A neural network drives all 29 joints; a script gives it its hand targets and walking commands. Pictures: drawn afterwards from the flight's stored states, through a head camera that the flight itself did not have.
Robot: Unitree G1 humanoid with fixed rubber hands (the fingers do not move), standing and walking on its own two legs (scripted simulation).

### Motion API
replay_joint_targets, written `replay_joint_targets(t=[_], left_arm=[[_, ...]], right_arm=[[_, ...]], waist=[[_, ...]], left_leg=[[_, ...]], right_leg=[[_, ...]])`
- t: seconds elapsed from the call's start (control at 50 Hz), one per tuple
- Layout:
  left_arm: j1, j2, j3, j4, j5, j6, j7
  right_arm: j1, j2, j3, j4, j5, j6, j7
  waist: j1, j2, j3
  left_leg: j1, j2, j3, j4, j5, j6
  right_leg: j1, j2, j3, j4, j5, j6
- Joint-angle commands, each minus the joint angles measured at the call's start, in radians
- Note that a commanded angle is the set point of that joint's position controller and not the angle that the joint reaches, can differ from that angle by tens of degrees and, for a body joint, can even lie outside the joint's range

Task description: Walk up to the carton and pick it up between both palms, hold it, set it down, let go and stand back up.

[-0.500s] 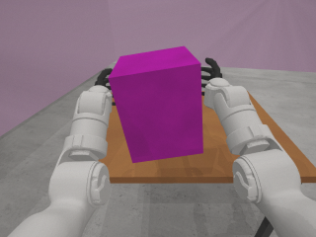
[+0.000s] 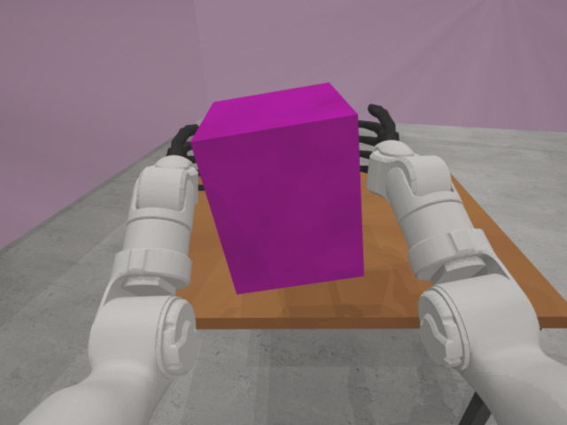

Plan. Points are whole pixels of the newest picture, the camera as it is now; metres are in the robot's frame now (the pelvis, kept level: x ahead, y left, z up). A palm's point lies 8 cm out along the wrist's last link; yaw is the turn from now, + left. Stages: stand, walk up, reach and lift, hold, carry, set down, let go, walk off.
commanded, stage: hold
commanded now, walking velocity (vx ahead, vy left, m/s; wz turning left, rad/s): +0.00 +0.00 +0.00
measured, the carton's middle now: (284, 184) +0.45 +0.01 +0.22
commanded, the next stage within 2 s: set down in 0.10 s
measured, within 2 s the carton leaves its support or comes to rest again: neither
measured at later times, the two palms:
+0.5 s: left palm (181, 165) +0.42 +0.16 +0.27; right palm (374, 146) +0.43 -0.12 +0.29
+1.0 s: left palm (184, 182) +0.43 +0.16 +0.24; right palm (367, 161) +0.43 -0.12 +0.26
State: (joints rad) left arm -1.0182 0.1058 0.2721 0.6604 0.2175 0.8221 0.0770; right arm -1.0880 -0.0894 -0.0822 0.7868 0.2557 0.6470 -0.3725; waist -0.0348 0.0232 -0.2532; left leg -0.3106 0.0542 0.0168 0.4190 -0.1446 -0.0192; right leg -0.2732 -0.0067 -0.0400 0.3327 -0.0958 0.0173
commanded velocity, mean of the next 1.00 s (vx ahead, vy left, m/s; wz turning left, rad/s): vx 0.00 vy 0.00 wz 0.00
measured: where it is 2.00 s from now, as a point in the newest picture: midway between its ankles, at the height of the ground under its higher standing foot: outside the picture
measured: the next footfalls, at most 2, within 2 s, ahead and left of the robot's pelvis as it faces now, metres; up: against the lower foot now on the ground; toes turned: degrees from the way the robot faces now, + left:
none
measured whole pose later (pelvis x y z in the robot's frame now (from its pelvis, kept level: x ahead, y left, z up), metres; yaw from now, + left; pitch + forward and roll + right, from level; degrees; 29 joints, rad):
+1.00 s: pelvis +0.03 +0.00 +0.00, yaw +0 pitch +2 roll -1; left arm -0.91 0.06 0.33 0.58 0.26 0.61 0.06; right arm -1.03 -0.02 -0.17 0.87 0.20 0.28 -0.33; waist -0.05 -0.02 -0.18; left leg -0.25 0.05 0.01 0.38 -0.17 -0.03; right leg -0.21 -0.01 -0.04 0.28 -0.11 0.02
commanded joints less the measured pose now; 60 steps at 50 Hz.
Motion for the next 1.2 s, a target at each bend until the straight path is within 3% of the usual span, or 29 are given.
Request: replay_joint_targets(t=[0.0, 0.06, 0.1, 0.14, 0.16, 0.18, 0.26, 0.3, 0.34, 0.42, 0.44, 0.46, 0.5, 0.52, 0.56, 0.66, 0.72, 0.8, 0.84, 0.86, 0.88, 0.98, 1.0, 1.06, 1.08, 1.1, 1.12, 1.16, 1.18], left_arm=[[-0.889, -0.69, -0.144, -0.255, -0.15, -0.149, -0.21], [-0.856, -0.665, -0.117, -0.191, -0.115, -0.14, -0.22], [-0.857, -0.707, -0.173, -0.219, -0.153, -0.163, -0.211], [-0.847, -0.702, -0.199, -0.249, -0.178, -0.189, -0.201], [-0.892, -0.708, -0.191, -0.234, -0.177, -0.201, -0.199], [-0.877, -0.682, -0.158, -0.204, -0.151, -0.208, -0.203], [-0.889, -0.664, -0.13, -0.143, -0.122, -0.256, -0.207], [-0.853, -0.62, -0.073, -0.049, -0.079, -0.265, -0.218], [-0.807, -0.584, -0.036, -0.023, -0.048, -0.277, -0.229], [-0.754, -0.537, -0.05, -0.077, -0.025, -0.286, -0.235], [-0.719, -0.541, -0.065, -0.081, -0.021, -0.281, -0.236], [-0.698, -0.533, -0.06, -0.083, -0.022, -0.281, -0.238], [-0.648, -0.567, -0.11, -0.116, -0.031, -0.283, -0.243], [-0.65, -0.591, -0.128, -0.18, -0.033, -0.292, -0.233], [-0.653, -0.633, -0.217, -0.295, -0.075, -0.31, -0.217], [-0.752, -0.739, -0.392, -0.489, -0.162, -0.349, -0.173], [-0.749, -0.741, -0.415, -0.468, -0.166, -0.338, -0.169], [-0.733, -0.762, -0.446, -0.471, -0.167, -0.327, -0.163], [-0.722, -0.75, -0.391, -0.398, -0.126, -0.326, -0.181], [-0.702, -0.728, -0.352, -0.298, -0.105, -0.322, -0.189], [-0.715, -0.69, -0.31, -0.245, -0.081, -0.323, -0.204], [-0.677, -0.585, -0.146, -0.028, -0.013, -0.328, -0.246], [-0.707, -0.54, -0.11, -0.015, 0.001, -0.336, -0.251], [-0.693, -0.507, -0.07, 0.023, 0.003, -0.361, -0.246], [-0.709, -0.495, -0.057, -0.005, 0.012, -0.378, -0.236], [-0.75, -0.496, -0.066, -0.005, 0.005, -0.397, -0.229], [-0.774, -0.51, -0.058, -0.009, -0.003, -0.416, -0.219], [-0.798, -0.545, -0.085, -0.029, -0.023, -0.448, -0.201], [-0.823, -0.547, -0.104, -0.022, -0.022, -0.466, -0.196]], right_arm=[[-0.856, 0.636, 0.169, -0.234, 0.18, -0.082, 0.229], [-0.818, 0.594, 0.136, -0.163, 0.157, -0.072, 0.232], [-0.877, 0.679, 0.134, -0.153, 0.138, -0.11, 0.229], [-0.843, 0.695, 0.157, -0.182, 0.15, -0.12, 0.228], [-0.89, 0.678, 0.144, -0.165, 0.132, -0.141, 0.229], [-0.885, 0.667, 0.13, -0.149, 0.112, -0.161, 0.233], [-0.923, 0.675, 0.088, -0.126, 0.056, -0.239, 0.248], [-0.92, 0.669, 0.042, -0.08, 0.012, -0.27, 0.25], [-0.876, 0.674, 0.036, -0.063, -0.026, -0.291, 0.252], [-0.771, 0.648, 0.04, -0.005, -0.036, -0.307, 0.247], [-0.738, 0.629, 0.039, 0.02, -0.039, -0.303, 0.244], [-0.733, 0.623, 0.047, 0.005, -0.043, -0.311, 0.242], [-0.748, 0.612, 0.087, -0.101, -0.018, -0.341, 0.228], [-0.75, 0.632, 0.122, -0.143, -0.003, -0.357, 0.227], [-0.738, 0.628, 0.198, -0.235, 0.051, -0.38, 0.218], [-0.782, 0.65, 0.28, -0.439, 0.093, -0.448, 0.208], [-0.765, 0.649, 0.294, -0.444, 0.099, -0.436, 0.198], [-0.742, 0.614, 0.271, -0.41, 0.079, -0.431, 0.198], [-0.689, 0.602, 0.199, -0.275, 0.029, -0.423, 0.203], [-0.708, 0.566, 0.159, -0.193, 0.007, -0.42, 0.212], [-0.665, 0.577, 0.118, -0.11, -0.021, -0.41, 0.21], [-0.65, 0.582, -0.025, 0.072, -0.153, -0.407, 0.257], [-0.687, 0.588, -0.057, 0.056, -0.194, -0.418, 0.267], [-0.693, 0.628, -0.069, 0.071, -0.234, -0.425, 0.287], [-0.707, 0.651, -0.049, 0.045, -0.231, -0.441, 0.3], [-0.728, 0.66, -0.049, 0.041, -0.238, -0.461, 0.304], [-0.76, 0.688, -0.036, 0.02, -0.243, -0.48, 0.315], [-0.814, 0.693, -0.019, -0.014, -0.228, -0.514, 0.329], [-0.838, 0.709, -0.02, -0.025, -0.236, -0.529, 0.329]], waist=[[-0.036, 0.002, -0.37], [-0.043, 0.006, -0.279], [-0.024, 0.02, -0.367], [-0.032, -0.017, -0.4], [-0.044, -0.004, -0.388], [-0.023, -0.003, -0.368], [-0.024, -0.02, -0.347], [-0.023, -0.01, -0.253], [-0.014, -0.051, -0.233], [-0.033, -0.055, -0.248], [-0.052, -0.04, -0.237], [-0.043, -0.042, -0.238], [-0.057, -0.016, -0.308], [-0.037, -0.003, -0.377], [-0.058, 0.036, -0.485], [-0.092, 0.112, -0.64], [-0.09, 0.101, -0.599], [-0.115, 0.15, -0.555], [-0.12, 0.138, -0.468], [-0.113, 0.12, -0.374], [-0.13, 0.094, -0.294], [-0.109, 0.008, -0.115], [-0.092, -0.019, -0.133], [-0.059, -0.054, -0.126], [-0.029, -0.053, -0.173], [-0.039, -0.055, -0.213], [-0.008, -0.058, -0.263], [0.008, -0.035, -0.332], [-0.006, -0.025, -0.374]], left_leg=[[0.169, -0.085, -0.044, -0.109, -0.037, 0.002], [0.129, -0.081, -0.04, -0.132, -0.102, 0.006], [0.19, -0.104, -0.036, -0.141, 0.003, 0.001], [0.245, -0.108, -0.046, -0.112, 0.079, -0.005], [0.258, -0.111, -0.035, -0.11, 0.081, -0.009], [0.244, -0.112, -0.031, -0.113, 0.074, -0.009], [0.237, -0.108, -0.025, -0.119, 0.031, 0.001], [0.218, -0.111, -0.006, -0.13, -0.037, 0.013], [0.22, -0.112, -0.001, -0.147, -0.062, 0.031], [0.298, -0.117, 0.007, -0.119, 0.084, 0.025], [0.321, -0.114, 0.002, -0.12, 0.112, 0.016], [0.327, -0.114, 0.006, -0.111, 0.141, 0.011], [0.367, -0.119, 0.01, -0.081, 0.257, -0.007], [0.392, -0.122, 0.011, -0.062, 0.346, -0.018], [0.475, -0.117, -0.002, -0.005, 0.535, -0.052], [0.609, -0.105, -0.036, 0.089, 0.783, -0.108], [0.58, -0.107, -0.038, 0.095, 0.717, -0.111], [0.611, -0.103, -0.032, 0.085, 0.689, -0.126], [0.581, -0.101, -0.019, 0.054, 0.567, -0.12], [0.508, -0.103, -0.011, 0.02, 0.457, -0.108], [0.491, -0.104, -0.006, -0.006, 0.374, -0.097], [0.324, -0.11, 0.026, -0.121, 0.028, -0.034], [0.31, -0.115, 0.037, -0.133, -0.019, -0.011], [0.278, -0.115, 0.049, -0.162, -0.036, 0.021], [0.277, -0.123, 0.055, -0.151, -0.008, 0.019], [0.275, -0.121, 0.05, -0.151, -0.007, 0.026], [0.261, -0.118, 0.056, -0.146, 0.001, 0.032], [0.269, -0.12, 0.055, -0.135, 0.069, 0.016], [0.265, -0.121, 0.051, -0.125, 0.073, 0.016]], right_leg=[[0.37, 0.084, 0.038, -0.049, -0.049, -0.003], [0.364, 0.083, 0.032, -0.046, -0.086, -0.002], [0.321, 0.109, 0.031, -0.066, -0.061, -0.004], [0.321, 0.11, 0.028, -0.066, -0.008, -0.011], [0.298, 0.103, 0.024, -0.07, -0.02, -0.006], [0.301, 0.103, 0.016, -0.072, -0.022, -0.004], [0.301, 0.092, 0.005, -0.084, -0.072, -0.003], [0.28, 0.082, 0.007, -0.101, -0.143, 0.001], [0.311, 0.07, -0.002, -0.104, -0.149, 0.011], [0.367, 0.068, -0.007, -0.088, -0.008, 0.023], [0.375, 0.074, -0.01, -0.09, 0.017, 0.022], [0.385, 0.075, -0.012, -0.087, 0.036, 0.022], [0.434, 0.08, -0.018, -0.073, 0.156, 0.026], [0.47, 0.085, -0.019, -0.064, 0.236, 0.029], [0.51, 0.095, -0.015, -0.037, 0.413, 0.027], [0.429, 0.13, -0.045, -0.045, 0.457, 0.023], [0.421, 0.127, -0.038, -0.059, 0.423, 0.021], [0.358, 0.12, -0.039, -0.078, 0.353, 0.017], [0.352, 0.111, -0.034, -0.097, 0.271, 0.01], [0.321, 0.103, -0.041, -0.102, 0.195, 0.012], [0.321, 0.098, -0.042, -0.109, 0.15, 0.013], [0.324, 0.073, -0.039, -0.113, -0.045, 0.029], [0.334, 0.066, -0.04, -0.105, -0.076, 0.034], [0.351, 0.053, -0.031, -0.092, -0.05, 0.049], [0.382, 0.057, -0.031, -0.081, -0.022, 0.048], [0.397, 0.053, -0.029, -0.071, 0.004, 0.057], [0.418, 0.052, -0.025, -0.061, 0.014, 0.049], [0.431, 0.059, -0.022, -0.051, 0.082, 0.048], [0.434, 0.056, -0.02, -0.046, 0.103, 0.056]])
